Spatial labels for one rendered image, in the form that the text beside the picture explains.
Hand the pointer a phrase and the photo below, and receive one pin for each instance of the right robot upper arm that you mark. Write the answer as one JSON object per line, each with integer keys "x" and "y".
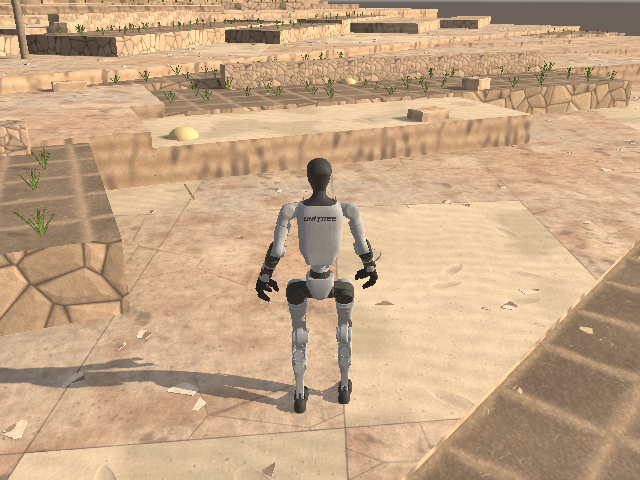
{"x": 351, "y": 211}

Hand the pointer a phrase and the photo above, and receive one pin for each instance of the robot right foot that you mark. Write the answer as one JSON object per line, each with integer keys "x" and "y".
{"x": 344, "y": 396}

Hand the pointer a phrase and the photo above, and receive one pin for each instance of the left robot upper arm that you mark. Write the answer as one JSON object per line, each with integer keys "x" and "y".
{"x": 287, "y": 212}

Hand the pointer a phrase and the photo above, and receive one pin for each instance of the right robot forearm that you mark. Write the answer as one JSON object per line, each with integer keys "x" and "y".
{"x": 368, "y": 259}

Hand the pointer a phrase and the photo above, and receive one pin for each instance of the robot right hand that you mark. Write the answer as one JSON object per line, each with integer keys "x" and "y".
{"x": 363, "y": 274}

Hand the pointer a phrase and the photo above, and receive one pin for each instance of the left robot forearm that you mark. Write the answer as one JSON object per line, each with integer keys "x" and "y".
{"x": 269, "y": 266}

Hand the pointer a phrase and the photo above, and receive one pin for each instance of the robot left hand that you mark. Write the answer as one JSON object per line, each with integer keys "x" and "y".
{"x": 260, "y": 286}

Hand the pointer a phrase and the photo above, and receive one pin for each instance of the left robot thigh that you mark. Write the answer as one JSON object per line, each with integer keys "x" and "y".
{"x": 297, "y": 302}

